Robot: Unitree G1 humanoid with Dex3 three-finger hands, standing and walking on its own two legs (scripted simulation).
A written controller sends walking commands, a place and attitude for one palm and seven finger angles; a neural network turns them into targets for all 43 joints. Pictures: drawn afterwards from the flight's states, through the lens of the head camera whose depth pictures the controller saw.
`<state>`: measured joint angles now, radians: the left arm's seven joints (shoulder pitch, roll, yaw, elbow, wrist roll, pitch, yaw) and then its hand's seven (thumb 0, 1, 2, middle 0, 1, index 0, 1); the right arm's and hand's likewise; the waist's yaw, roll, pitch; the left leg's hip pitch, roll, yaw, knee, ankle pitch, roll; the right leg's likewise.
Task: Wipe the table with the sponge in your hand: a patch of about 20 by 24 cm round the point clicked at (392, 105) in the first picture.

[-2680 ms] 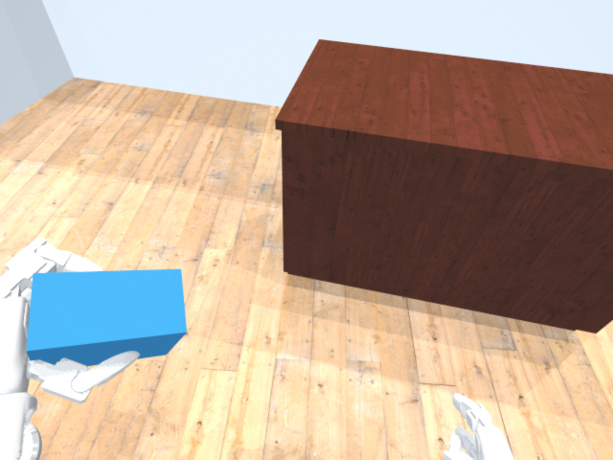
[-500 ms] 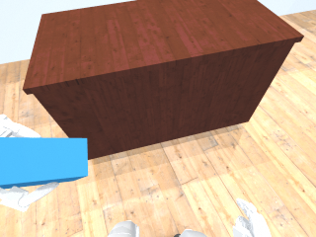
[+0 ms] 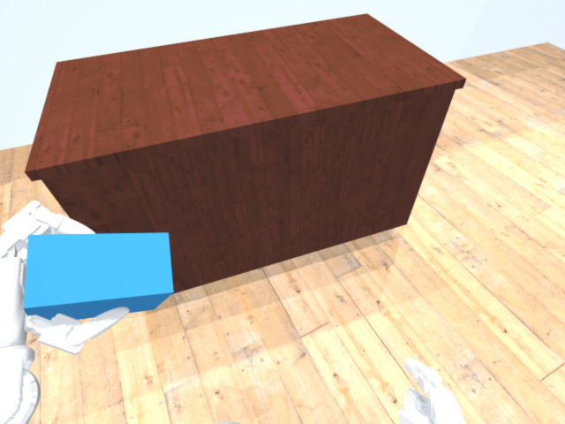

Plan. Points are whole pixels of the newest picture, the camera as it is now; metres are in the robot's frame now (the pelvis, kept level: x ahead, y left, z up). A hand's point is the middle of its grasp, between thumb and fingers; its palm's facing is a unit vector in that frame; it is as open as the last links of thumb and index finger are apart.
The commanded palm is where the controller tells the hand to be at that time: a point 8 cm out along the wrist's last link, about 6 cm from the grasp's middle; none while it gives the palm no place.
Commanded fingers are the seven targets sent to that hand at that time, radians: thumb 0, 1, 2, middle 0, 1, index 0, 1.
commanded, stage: take the last steps up to it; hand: left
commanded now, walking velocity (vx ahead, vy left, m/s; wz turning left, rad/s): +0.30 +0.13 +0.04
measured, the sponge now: (122, 276) +0.23 +0.20 +0.16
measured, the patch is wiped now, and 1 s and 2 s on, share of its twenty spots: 0.00 0.00 0.00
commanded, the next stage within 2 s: none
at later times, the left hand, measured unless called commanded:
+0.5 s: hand (44, 287) +0.20 +0.26 +0.18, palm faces +0.43 -0.79 -0.45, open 10.6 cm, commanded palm +0.15 +0.29 +0.19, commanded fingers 0.00 0.10 1.30 -1.20 -1.60 -1.20 -1.60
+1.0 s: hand (63, 211) +0.30 +0.28 +0.19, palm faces +0.43 -0.80 -0.42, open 10.6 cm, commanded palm +0.24 +0.32 +0.19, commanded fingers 0.00 0.10 1.30 -1.20 -1.60 -1.20 -1.60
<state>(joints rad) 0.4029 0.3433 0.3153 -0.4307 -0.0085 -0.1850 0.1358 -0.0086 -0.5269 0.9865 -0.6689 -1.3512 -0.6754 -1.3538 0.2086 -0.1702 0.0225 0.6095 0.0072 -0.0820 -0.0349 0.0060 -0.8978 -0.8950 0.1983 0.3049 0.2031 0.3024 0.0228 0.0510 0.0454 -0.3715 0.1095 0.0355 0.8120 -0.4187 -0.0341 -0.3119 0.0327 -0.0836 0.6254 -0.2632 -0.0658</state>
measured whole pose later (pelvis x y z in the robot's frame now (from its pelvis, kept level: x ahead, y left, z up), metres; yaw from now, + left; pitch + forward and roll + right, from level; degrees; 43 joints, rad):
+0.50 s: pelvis +0.00 +0.01 +0.01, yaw +1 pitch -2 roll +1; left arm 0.47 0.36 0.35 -0.40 0.01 -0.23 0.15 -0.01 -0.53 0.99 -0.67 -1.35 -0.68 -1.35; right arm 0.27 -0.20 -0.02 0.65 0.00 -0.12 -0.07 0.01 -0.90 -0.90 0.19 0.30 0.20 0.30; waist -0.02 0.01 -0.02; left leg -0.20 0.05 0.08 0.51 -0.29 0.00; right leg -0.41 -0.03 -0.10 0.84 -0.44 0.01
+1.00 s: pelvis +0.09 +0.04 +0.00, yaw +0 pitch -1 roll +2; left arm 0.46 0.38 0.37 -0.52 -0.01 -0.25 0.17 -0.01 -0.53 0.99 -0.67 -1.35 -0.68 -1.35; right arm 0.20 -0.24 -0.05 0.60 0.00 -0.09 -0.08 0.01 -0.90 -0.90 0.19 0.30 0.20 0.30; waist 0.02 -0.03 0.07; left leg -0.30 0.07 0.15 0.54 -0.18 0.00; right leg -0.26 -0.09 -0.07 0.74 -0.44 0.00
